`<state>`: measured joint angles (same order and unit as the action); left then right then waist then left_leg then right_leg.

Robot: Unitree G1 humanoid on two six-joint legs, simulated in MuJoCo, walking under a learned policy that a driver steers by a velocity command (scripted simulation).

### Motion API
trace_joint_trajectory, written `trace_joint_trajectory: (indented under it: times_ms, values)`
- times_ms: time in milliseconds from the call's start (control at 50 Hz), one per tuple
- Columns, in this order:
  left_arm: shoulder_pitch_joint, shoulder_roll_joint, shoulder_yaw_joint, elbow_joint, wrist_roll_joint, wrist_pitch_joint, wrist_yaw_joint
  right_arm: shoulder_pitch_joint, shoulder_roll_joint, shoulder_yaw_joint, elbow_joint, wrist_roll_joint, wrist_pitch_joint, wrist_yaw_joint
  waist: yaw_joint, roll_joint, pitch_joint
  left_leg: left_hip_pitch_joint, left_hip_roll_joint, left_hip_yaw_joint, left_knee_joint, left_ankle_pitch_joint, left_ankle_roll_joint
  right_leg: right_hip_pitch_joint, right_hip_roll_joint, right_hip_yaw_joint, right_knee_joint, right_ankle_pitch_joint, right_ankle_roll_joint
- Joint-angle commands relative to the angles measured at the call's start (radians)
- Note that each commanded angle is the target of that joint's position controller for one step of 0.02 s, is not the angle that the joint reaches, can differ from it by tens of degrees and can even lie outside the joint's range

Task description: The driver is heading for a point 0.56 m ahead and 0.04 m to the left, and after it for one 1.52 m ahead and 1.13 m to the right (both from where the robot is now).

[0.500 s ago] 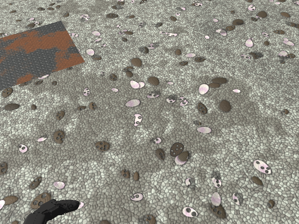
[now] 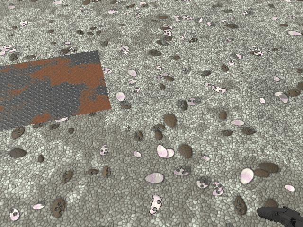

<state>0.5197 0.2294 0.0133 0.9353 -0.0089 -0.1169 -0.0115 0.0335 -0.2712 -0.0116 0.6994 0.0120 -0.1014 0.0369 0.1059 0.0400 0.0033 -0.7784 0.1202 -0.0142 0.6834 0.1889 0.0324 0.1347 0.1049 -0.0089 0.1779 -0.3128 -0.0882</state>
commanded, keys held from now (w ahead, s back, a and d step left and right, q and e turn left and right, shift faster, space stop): w+shift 0.32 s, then e+shift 0.68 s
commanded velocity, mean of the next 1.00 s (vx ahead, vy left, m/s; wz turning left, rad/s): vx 0.54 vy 0.00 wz -0.46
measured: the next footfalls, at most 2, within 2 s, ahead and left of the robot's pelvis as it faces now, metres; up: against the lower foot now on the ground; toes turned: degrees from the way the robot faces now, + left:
left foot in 0.14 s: +0.40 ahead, +0.11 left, +0.00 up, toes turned +1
right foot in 0.58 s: +0.79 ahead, -0.11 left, +0.00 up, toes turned -6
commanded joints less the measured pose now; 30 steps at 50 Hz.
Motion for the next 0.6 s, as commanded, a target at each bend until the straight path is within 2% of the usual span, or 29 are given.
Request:
trace_joint_trajectory:
  times_ms: [20,40,60,80,100,120,140,160,180,200,220,240,260,280,300,320,340,360,380,400,420,440,460,480,520,540,560,580,600]
  values:
    - [0.035,0.15,0.023,-0.026,-0.011,-0.003,0.015,-0.197,-0.035,-0.004,-0.115,0.013,-0.029,0.027,-0.008,-0.042,0.175,0.147,-0.069,0.063,-0.162,0.098,0.01,-0.203,-0.244,0.065,-0.143,0.424,-0.079]
    - [0.042,0.162,0.025,-0.017,-0.011,0.007,0.018,-0.217,-0.041,-0.007,-0.131,0.016,-0.032,0.033,-0.015,-0.059,0.173,0.138,-0.085,0.065,-0.204,0.07,0.022,-0.13,-0.264,0.061,-0.118,0.509,-0.07]
    - [0.038,0.177,0.028,-0.014,-0.007,0.016,0.021,-0.217,-0.055,-0.014,-0.143,0.018,-0.034,0.037,-0.034,-0.076,0.152,0.147,-0.115,0.082,-0.225,0.025,0.033,-0.054,-0.278,0.053,-0.072,0.683,-0.06]
    - [0.038,0.197,0.033,-0.009,0.002,0.025,0.026,-0.2,-0.073,-0.023,-0.152,0.019,-0.033,0.038,-0.059,-0.107,0.112,0.184,-0.15,0.103,-0.218,-0.033,0.044,0.012,-0.295,0.051,-0.006,0.902,-0.052]
    - [0.038,0.215,0.038,-0.003,0.021,0.035,0.029,-0.148,-0.102,-0.035,-0.153,0.024,-0.028,0.032,-0.104,-0.147,0.053,0.24,-0.186,0.122,-0.193,-0.11,0.056,0.078,-0.309,0.05,0.088,1.142,-0.046]
    - [0.026,0.231,0.042,0.003,0.045,0.048,0.031,-0.024,-0.144,-0.054,-0.132,0.034,-0.018,0.021,-0.181,-0.192,-0.032,0.367,-0.203,0.123,-0.157,-0.173,0.078,0.104,-0.323,0.051,0.251,1.327,-0.043]
    - [-0.048,0.243,0.045,-0.007,0.058,0.064,0.031,0.214,-0.177,-0.073,-0.071,0.04,-0.002,0.003,-0.315,-0.217,-0.143,0.615,-0.175,0.103,-0.163,-0.162,0.106,0.025,-0.316,0.025,0.516,1.402,-0.028]
    - [-0.077,0.186,0.028,-0.046,0.072,0.064,0.036,0.46,-0.234,-0.083,-0.005,0.022,0.018,-0.018,-0.375,-0.124,-0.319,1.037,0.016,-0.129,-0.029,-0.317,0.129,-0.289,-0.27,0.035,0.864,1.063,-0.029]
    - [0.098,0.006,-0.017,-0.037,0.019,0.031,0.008,0.495,-0.246,-0.092,0.016,0.013,0.0,-0.002,-0.243,0.327,-0.518,1.401,0.255,-0.746,-0.213,-0.769,0.371,-0.701,-0.015,0.113,1.328,0.018,0.047]
    - [0.003,0.138,0.009,-0.045,-0.024,-0.007,-0.002,0.488,-0.139,-0.074,0.043,-0.001,0.004,-0.008,-0.292,0.207,-0.463,1.357,0.207,-0.859,-0.379,-0.913,0.305,-0.815,-0.063,0.201,1.356,-0.071,-0.007]
    - [-0.166,0.181,0.023,-0.113,-0.066,-0.023,-0.003,0.424,-0.108,-0.065,0.046,-0.018,0.001,-0.015,-0.275,0.141,-0.253,1.198,0.185,-0.664,-0.393,-0.799,0.262,-0.875,-0.114,0.178,1.351,-0.068,-0.025]
    - [-0.259,0.144,0.009,-0.15,-0.057,-0.033,-0.001,0.371,-0.103,-0.063,0.06,-0.029,-0.01,-0.005,-0.233,-0.051,-0.122,0.996,0.15,-0.559,-0.439,-0.634,0.245,-0.86,-0.144,0.158,1.273,-0.052,-0.035]
    - [-0.29,0.125,0.015,-0.154,-0.036,-0.031,0.0,0.311,-0.074,-0.055,0.064,-0.039,-0.024,0.001,-0.176,-0.096,-0.048,0.842,0.112,-0.457,-0.455,-0.524,0.244,-0.833,-0.182,0.154,1.187,-0.016,-0.031]
    - [-0.253,0.104,0.013,-0.148,-0.03,-0.018,-0.006,0.274,-0.039,-0.044,0.068,-0.052,-0.028,0.005,-0.12,-0.068,-0.022,0.728,0.081,-0.393,-0.475,-0.491,0.243,-0.775,-0.212,0.156,1.157,0.003,-0.024]
    - [-0.226,0.085,0.012,-0.138,-0.024,-0.002,-0.007,0.25,-0.013,-0.036,0.073,-0.04,-0.027,0.01,-0.088,-0.046,-0.003,0.66,0.066,-0.35,-0.5,-0.48,0.244,-0.755,-0.231,0.146,1.121,0.003,-0.012]
    - [-0.217,0.07,0.008,-0.137,-0.019,0.012,-0.005,0.242,-0.012,-0.034,0.081,-0.021,-0.025,0.011,-0.065,-0.032,0.023,0.6,0.06,-0.315,-0.53,-0.482,0.243,-0.755,-0.253,0.135,1.078,-0.005,0.003]
    - [-0.231,0.065,0.005,-0.139,-0.02,0.026,-0.002,0.221,-0.03,-0.036,0.086,-0.011,-0.028,0.008,-0.05,-0.023,0.077,0.537,0.078,-0.258,-0.557,-0.353,0.235,-0.768,-0.273,0.128,1.024,-0.001,0.027]
    - [-0.276,0.072,0.001,-0.155,-0.012,0.031,0.004,0.211,-0.062,-0.041,0.09,-0.014,-0.033,0.003,-0.055,-0.026,0.116,0.493,0.084,-0.181,-0.564,-0.11,0.227,-0.783,-0.274,0.113,0.964,0.042,0.055]
    - [-0.318,0.076,-0.001,-0.175,-0.001,0.028,0.006,0.202,-0.086,-0.047,0.095,-0.022,-0.037,-0.005,-0.058,-0.034,0.133,0.45,0.062,-0.083,-0.556,0.086,0.205,-0.765,-0.262,0.093,0.869,0.114,0.074]
    - [-0.344,0.066,-0.006,-0.185,0.007,0.021,0.0,0.19,-0.099,-0.049,0.095,-0.026,-0.039,-0.014,-0.061,-0.029,0.13,0.404,0.006,0.026,-0.542,0.167,0.168,-0.699,-0.241,0.058,0.73,0.24,0.077]
    - [-0.387,0.058,-0.009,-0.189,0.011,0.011,-0.011,0.214,-0.102,-0.049,0.099,-0.026,-0.043,-0.024,-0.092,-0.031,0.111,0.388,-0.039,0.099,-0.533,0.161,0.138,-0.622,-0.205,0.01,0.594,0.408,0.074]
    - [-0.433,0.056,-0.007,-0.198,0.01,0.003,-0.023,0.273,-0.113,-0.049,0.112,-0.024,-0.048,-0.032,-0.13,-0.039,0.08,0.405,-0.036,0.113,-0.542,0.133,0.126,-0.553,-0.167,-0.022,0.519,0.567,0.073]
    - [-0.465,0.061,-0.003,-0.217,0.006,0.003,-0.032,0.305,-0.137,-0.052,0.125,-0.017,-0.048,-0.039,-0.142,-0.022,0.061,0.457,-0.016,0.113,-0.546,0.114,0.114,-0.528,-0.152,-0.015,0.461,0.655,0.069]
    - [-0.48,0.084,0.006,-0.234,0.001,0.008,-0.04,0.302,-0.153,-0.055,0.131,-0.011,-0.039,-0.047,-0.136,0.003,0.053,0.532,-0.005,0.124,-0.525,0.101,0.094,-0.539,-0.144,-0.004,0.41,0.677,0.063]
    - [-0.428,0.15,0.036,-0.241,0.006,0.02,-0.055,0.279,-0.179,-0.066,0.122,-0.011,-0.008,-0.063,-0.098,0.032,-0.001,0.678,0.011,0.149,-0.394,0.214,0.048,-0.515,-0.092,-0.026,0.372,0.601,0.049]
    - [-0.345,0.185,0.056,-0.225,0.01,0.024,-0.062,0.263,-0.19,-0.073,0.109,-0.011,0.013,-0.072,-0.059,0.044,-0.048,0.721,0.019,0.157,-0.276,0.326,0.026,-0.45,-0.053,-0.053,0.392,0.525,0.039]
    - [-0.195,0.225,0.081,-0.187,0.011,0.03,-0.063,0.235,-0.196,-0.076,0.092,-0.017,0.037,-0.081,0.012,0.042,-0.113,0.717,0.016,0.156,-0.087,0.4,0.007,-0.325,-0.021,-0.063,0.418,0.458,0.019]
    - [-0.063,0.254,0.101,-0.158,0.011,0.039,-0.055,0.202,-0.197,-0.076,0.071,-0.015,0.052,-0.088,0.082,0.006,-0.145,0.624,-0.01,0.143,0.164,0.318,-0.028,-0.188,-0.042,0.001,0.383,0.442,-0.01]
    - [-0.1,0.321,0.106,-0.169,0.006,0.043,-0.036,0.299,-0.079,-0.047,0.05,-0.051,0.052,-0.076,-0.037,-0.32,-0.156,0.422,-0.154,0.145,0.533,-0.613,-0.079,-0.055,-0.198,0.224,0.395,0.853,-0.07]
